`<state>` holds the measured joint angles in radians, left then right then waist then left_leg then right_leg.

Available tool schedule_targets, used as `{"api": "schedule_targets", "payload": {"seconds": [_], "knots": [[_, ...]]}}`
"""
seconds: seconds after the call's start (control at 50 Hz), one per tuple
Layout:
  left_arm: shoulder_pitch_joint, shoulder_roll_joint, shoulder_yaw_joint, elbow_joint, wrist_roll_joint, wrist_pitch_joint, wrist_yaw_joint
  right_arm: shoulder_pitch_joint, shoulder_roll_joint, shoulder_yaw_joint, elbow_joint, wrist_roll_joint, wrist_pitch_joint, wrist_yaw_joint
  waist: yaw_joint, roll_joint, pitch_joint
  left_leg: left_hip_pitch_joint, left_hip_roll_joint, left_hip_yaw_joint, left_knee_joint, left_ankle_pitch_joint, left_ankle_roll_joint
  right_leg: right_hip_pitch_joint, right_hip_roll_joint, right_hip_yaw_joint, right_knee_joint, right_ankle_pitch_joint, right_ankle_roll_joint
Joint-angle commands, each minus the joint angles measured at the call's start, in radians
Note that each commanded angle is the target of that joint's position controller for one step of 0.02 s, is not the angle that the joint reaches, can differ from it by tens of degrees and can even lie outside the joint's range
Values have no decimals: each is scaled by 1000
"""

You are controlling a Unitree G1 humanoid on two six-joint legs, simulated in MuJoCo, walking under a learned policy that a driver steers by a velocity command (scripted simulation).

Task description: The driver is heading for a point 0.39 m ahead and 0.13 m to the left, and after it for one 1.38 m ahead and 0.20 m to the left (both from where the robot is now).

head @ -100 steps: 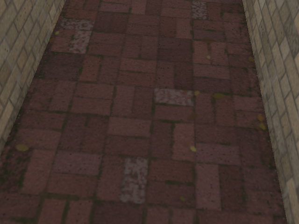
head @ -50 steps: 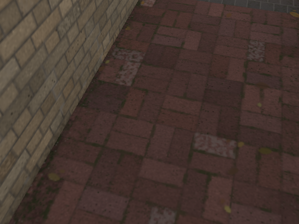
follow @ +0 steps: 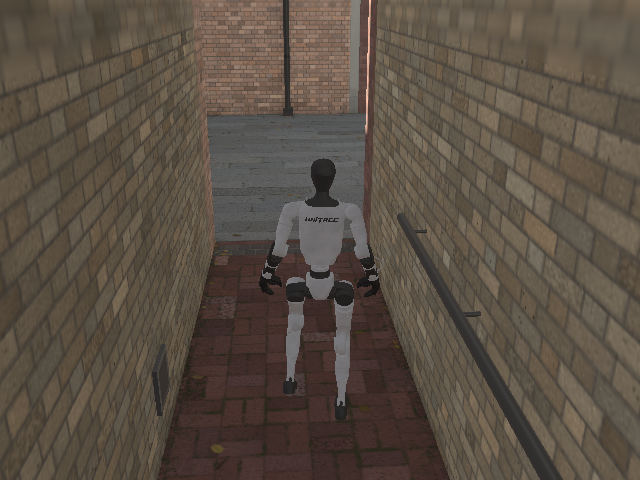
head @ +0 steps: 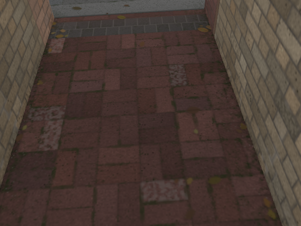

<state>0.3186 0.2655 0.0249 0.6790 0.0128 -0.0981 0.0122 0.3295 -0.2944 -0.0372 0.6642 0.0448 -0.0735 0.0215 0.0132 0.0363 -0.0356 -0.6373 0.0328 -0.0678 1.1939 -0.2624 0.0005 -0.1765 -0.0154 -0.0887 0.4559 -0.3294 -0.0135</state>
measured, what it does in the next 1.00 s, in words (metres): walks ahead: left foot, then right foot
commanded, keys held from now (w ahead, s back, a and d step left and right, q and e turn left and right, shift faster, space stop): w+q+shift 0.46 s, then w+e+shift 0.54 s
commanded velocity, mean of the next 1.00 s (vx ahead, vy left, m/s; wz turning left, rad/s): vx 0.97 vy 0.00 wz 0.23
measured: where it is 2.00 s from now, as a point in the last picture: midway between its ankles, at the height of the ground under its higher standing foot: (122, 70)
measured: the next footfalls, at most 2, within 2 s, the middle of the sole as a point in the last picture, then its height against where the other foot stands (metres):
left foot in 0.32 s outside the picture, level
right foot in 0.82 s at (122, 153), level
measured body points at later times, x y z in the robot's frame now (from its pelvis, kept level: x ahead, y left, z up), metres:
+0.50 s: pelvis +0.35 +0.10 -0.01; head +0.37 +0.11 +0.44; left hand +0.40 +0.40 -0.09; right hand +0.51 -0.13 -0.13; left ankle +0.35 +0.14 -0.74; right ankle +0.40 -0.10 -0.64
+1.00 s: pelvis +0.83 +0.22 +0.00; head +0.84 +0.23 +0.45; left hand +0.78 +0.49 -0.13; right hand +1.07 +0.04 -0.08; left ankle +0.77 +0.39 -0.65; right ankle +0.85 +0.20 -0.74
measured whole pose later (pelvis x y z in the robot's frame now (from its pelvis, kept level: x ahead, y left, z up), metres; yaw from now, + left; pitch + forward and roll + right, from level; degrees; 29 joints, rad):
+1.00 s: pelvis +0.83 +0.22 +0.00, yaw +13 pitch -2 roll +0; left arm 0.44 0.29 0.04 0.75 -0.01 -0.08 -0.05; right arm 0.14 -0.25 0.02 0.67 -0.02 -0.15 0.02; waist 0.05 0.00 0.07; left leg -0.50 0.02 -0.15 1.20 -0.30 0.04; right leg -0.19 0.22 0.08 0.42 -0.17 -0.17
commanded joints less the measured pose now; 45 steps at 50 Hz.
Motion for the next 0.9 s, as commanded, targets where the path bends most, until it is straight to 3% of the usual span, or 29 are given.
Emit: {"api": "schedule_targets", "payload": {"seconds": [0.02, 0.04, 0.12, 0.16, 0.2, 0.26, 0.3, 0.32, 0.34, 0.36, 0.38, 0.4, 0.42, 0.44, 0.46, 0.5, 0.52, 0.58, 0.62, 0.68, 0.72, 0.76, 0.78, 0.8, 0.82, 0.84, 0.86, 0.88, 0.9], "knots": [[61, 120, 37, 3, 7, -21, -1, -96, -46, -13, -103, -4, 9, 5, 29, -138, 109, -412, 81, -66, 116, 134, -11, 208, -273, 241, -293, -64, -107], [57, 123, 40, 14, -1, -21, -7, -98, -47, -15, -105, 4, 21, 1, 17, -126, 127, -387, 82, -66, 121, 162, -13, 170, -261, 188, -308, -7, -104], [57, 105, 33, 59, 14, -29, -4, -219, -26, -5, -119, -8, 32, 20, 29, -90, 207, -272, 55, 31, -106, 342, 12, 87, -207, -28, -378, 198, -81], [102, 123, 34, 101, 11, -18, -1, -253, -10, 2, -138, 8, 32, 36, 40, -25, 246, -255, 47, 83, -231, 356, 50, 145, -213, -97, -381, 279, -45], [129, 135, 32, 129, -3, -16, 7, -319, -7, 6, -164, 6, 29, 52, 57, -81, 241, -195, 36, 136, -354, 353, 86, 223, -219, -146, -364, 412, -34], [101, 237, 51, 139, 3, 8, 28, -314, -51, -12, -193, 12, 25, 58, -25, -175, 180, -10, -59, 256, -415, 231, 134, 312, -258, -198, -187, 1219, -18], [63, 282, 63, 123, 9, 29, 33, -51, -143, -58, -136, 17, 37, 55, -179, -252, 35, 306, -122, 270, -382, 98, 184, 277, -286, -196, 150, 1564, -50], [37, 288, 65, 100, 2, 27, 28, 180, -235, -108, -62, 14, 49, 43, -285, -210, -89, 671, -143, 205, -451, 107, 226, 109, -256, -170, 432, 1433, -55], [62, 188, 42, 89, 2, 5, 20, 228, -263, -118, -6, 17, 71, 17, -239, 6, -63, 892, -54, -19, -488, -17, 267, -205, -120, -137, 822, 416, -14], [134, 60, -4, 2, -26, -45, 0, 145, -293, -111, -39, -6, 51, 10, -85, 332, -195, 1116, 155, -631, -750, -396, 487, -604, 73, 55, 1192, -200, 16], [-17, 153, 3, -56, -49, -95, -7, 163, -192, -87, -50, -28, 25, 5, -161, 123, -242, 1073, 204, -841, -949, -517, 439, -664, 35, 258, 1143, -117, -33], [-123, 164, 6, -97, -67, -106, -4, 182, -185, -85, -19, -38, -1, 9, -142, 21, -97, 942, 201, -793, -1006, -426, 384, -694, 7, 251, 1074, -57, -53], [-128, 136, -3, -92, -44, -108, 6, 119, -176, -79, -4, -30, -18, 11, -70, -154, -4, 773, 165, -686, -1002, -298, 343, -628, -40, 263, 947, -5, -56], [-83, 126, -4, -77, -14, -99, 0, 51, -159, -76, -12, -31, -21, 9, -7, -158, 19, 637, 117, -612, -992, -220, 353, -553, -68, 278, 870, 8, -35], [-27, 139, 4, -53, -10, -77, -10, -29, -125, -64, -34, -40, -21, 3, 42, -118, 59, 543, 67, -528, -1003, -137, 352, -504, -97, 287, 804, 15, -12], [17, 128, 4, -27, 6, -42, -20, -69, -65, -43, -15, -21, -19, -3, 78, -68, 92, 408, 42, -351, -1018, -15, 332, -438, -138, 217, 678, 22, 28], [-51, 112, -10, -49, 24, -38, -24, -50, -76, -43, -6, -17, -28, -7, 45, -56, 127, 346, 39, -291, -1051, 26, 333, -443, -138, 171, 616, 94, 45], [-230, 62, -30, -102, 29, -46, -23, 24, -88, -38, 36, -20, -52, -16, -65, -2, 174, 289, -15, -135, -1082, 83, 279, -419, -111, 101, 321, 470, 38], [-321, 53, -34, -117, 9, -65, -35, 75, -120, -43, 73, -26, -68, -12, -127, 1, 194, 277, 0, -92, -1154, 12, 246, -311, -67, 46, 142, 674, 22], [-412, 77, -17, -144, -30, -73, -53, 136, -123, -39, 139, -42, -60, -5, -165, 28, 231, 505, 63, -34, -1174, 167, 208, -391, -26, 43, 19, 684, -21], [-444, 105, 0, -177, -48, -71, -72, 139, -96, -19, 166, -71, -35, -8, -134, 46, 209, 682, 83, 36, -1080, 526, 153, -443, 30, 20, 0, 602, -53], [-350, 162, 26, -172, -52, -65, -85, 118, -151, -24, 158, -99, -26, -17, -50, 106, 66, 817, 120, 60, -908, 1072, 108, -329, 103, -22, 62, 514, -79], [-182, 208, 50, -130, -66, -50, -83, 73, -177, -25, 145, -131, -14, -26, 61, 149, -31, 844, 132, 69, -724, 1322, 96, -204, 134, -36, 135, 419, -90], [93, 240, 69, -53, -74, -22, -71, -31, -202, -31, 114, -150, -2, -28, 204, 164, -135, 776, 152, 67, -459, 1492, 102, 13, 114, -10, 213, 360, -105], [332, 264, 73, 7, -68, 3, -52, -129, -200, -26, 85, -143, 5, -36, 328, 30, -216, 552, 110, 103, -56, 1293, 71, 309, 34, 113, 197, 322, -139], [297, 289, 67, 41, -47, -4, -66, 106, 31, 30, 65, -123, -13, -23, 100, -488, -300, -26, -103, 15, 428, -260, -17, 737, -156, 581, 240, -16, -345], [231, 207, 61, -20, -13, 0, -51, 81, -77, 35, 28, -43, -69, 1, 118, -399, -382, -125, -138, -92, 448, -236, 37, 728, -235, 1027, -116, -356, -392], [188, 166, 58, -25, 7, -2, -41, -77, -171, 11, -2, -17, -93, 6, 134, -214, -180, -171, -76, -122, 362, -115, 87, 587, -219, 951, -195, -310, -332], [141, 160, 56, -18, -1, -4, -55, -156, -148, 16, -30, -23, -107, 4, 80, 18, -70, -109, -49, -109, 250, -67, 106, 397, -191, 872, -224, -171, -309]]}}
